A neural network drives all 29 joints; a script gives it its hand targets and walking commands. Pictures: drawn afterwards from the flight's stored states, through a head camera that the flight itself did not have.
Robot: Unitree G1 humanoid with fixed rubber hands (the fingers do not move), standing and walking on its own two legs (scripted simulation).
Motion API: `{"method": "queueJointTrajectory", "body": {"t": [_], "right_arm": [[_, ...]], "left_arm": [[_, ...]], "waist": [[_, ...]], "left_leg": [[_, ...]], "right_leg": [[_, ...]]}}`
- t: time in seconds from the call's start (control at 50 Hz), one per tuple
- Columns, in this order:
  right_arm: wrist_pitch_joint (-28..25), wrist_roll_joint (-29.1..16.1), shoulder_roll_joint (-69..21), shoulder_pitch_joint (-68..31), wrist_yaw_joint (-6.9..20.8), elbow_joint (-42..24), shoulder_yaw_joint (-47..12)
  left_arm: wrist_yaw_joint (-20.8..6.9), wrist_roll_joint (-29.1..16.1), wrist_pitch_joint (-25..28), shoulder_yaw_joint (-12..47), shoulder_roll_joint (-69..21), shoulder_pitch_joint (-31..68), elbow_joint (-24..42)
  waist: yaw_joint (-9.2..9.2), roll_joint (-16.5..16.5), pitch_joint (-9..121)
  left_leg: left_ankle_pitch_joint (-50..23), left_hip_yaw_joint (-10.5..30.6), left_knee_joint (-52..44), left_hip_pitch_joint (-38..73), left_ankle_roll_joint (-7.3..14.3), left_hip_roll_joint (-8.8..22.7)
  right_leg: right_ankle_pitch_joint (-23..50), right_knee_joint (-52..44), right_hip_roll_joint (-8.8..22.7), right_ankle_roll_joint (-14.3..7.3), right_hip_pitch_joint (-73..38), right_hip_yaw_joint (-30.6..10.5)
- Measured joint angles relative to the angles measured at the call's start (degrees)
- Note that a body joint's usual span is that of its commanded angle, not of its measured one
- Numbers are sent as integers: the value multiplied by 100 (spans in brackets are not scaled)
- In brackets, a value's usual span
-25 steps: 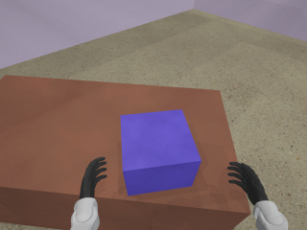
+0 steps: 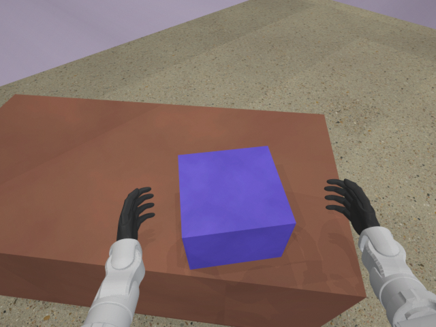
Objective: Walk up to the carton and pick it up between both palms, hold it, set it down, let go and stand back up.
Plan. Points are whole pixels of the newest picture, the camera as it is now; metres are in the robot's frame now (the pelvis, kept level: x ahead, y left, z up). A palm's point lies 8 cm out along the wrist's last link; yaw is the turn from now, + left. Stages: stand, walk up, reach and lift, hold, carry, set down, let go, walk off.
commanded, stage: reach and lift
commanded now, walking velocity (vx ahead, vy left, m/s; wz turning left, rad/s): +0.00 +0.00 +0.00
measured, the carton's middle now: (229, 206) +0.43 +0.05 -0.10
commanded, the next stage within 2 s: none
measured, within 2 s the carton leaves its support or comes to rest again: neither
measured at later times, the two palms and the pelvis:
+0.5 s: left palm (129, 194) +0.34 +0.24 +0.04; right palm (348, 169) +0.44 -0.18 +0.07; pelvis -0.01 +0.00 -0.01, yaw +0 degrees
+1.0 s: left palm (132, 177) +0.38 +0.25 +0.04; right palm (335, 147) +0.49 -0.16 +0.08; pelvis -0.01 +0.01 -0.01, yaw -1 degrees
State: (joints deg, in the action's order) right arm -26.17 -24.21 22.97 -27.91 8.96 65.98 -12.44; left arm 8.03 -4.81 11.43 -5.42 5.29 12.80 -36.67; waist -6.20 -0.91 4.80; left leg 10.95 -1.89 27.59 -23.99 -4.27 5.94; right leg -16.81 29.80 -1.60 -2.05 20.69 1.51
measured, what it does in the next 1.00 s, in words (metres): stands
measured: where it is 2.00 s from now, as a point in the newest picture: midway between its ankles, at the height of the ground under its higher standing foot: outside the picture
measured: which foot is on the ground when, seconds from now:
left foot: down 0.00-1.00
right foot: down 0.00-1.00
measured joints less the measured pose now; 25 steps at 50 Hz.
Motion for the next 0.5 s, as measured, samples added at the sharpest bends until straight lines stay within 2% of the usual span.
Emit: {"method": "queueJointTrajectory", "body": {"t": [0.18, 0.5], "right_arm": [[306, -87, 161, -766, 1, 313, -30], [750, -241, 315, -2141, -91, 1019, -119]], "left_arm": [[17, -130, -175, -19, 80, 719, -343], [-46, -424, -309, 84, 225, 2044, -1210]], "waist": [[-171, 32, 125], [-362, 96, 502]], "left_leg": [[-80, -20, 30, -392, 15, 32], [-133, 69, 202, -1191, 24, 54]], "right_leg": [[111, 2, -31, 4, 396, -28], [200, 71, -58, 19, 1121, 40]]}}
